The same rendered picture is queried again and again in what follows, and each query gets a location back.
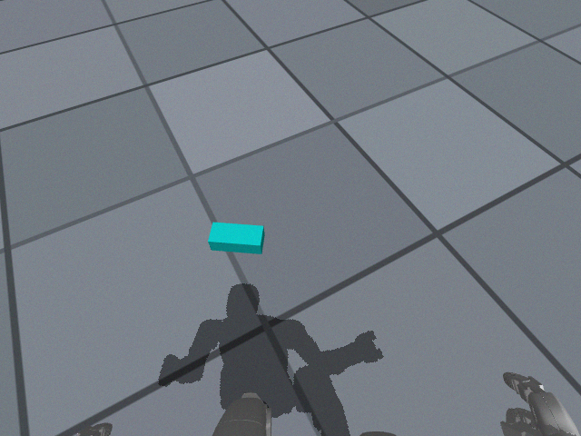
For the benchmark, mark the carton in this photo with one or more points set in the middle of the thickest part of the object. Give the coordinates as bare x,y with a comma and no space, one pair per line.
238,238

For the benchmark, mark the right robot hand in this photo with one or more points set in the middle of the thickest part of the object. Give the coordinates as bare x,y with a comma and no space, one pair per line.
547,415

